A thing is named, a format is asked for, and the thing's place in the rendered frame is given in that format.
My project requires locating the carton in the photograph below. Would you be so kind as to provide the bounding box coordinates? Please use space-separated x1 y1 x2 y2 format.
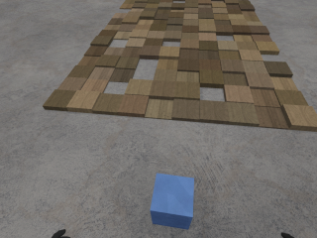
150 173 194 230

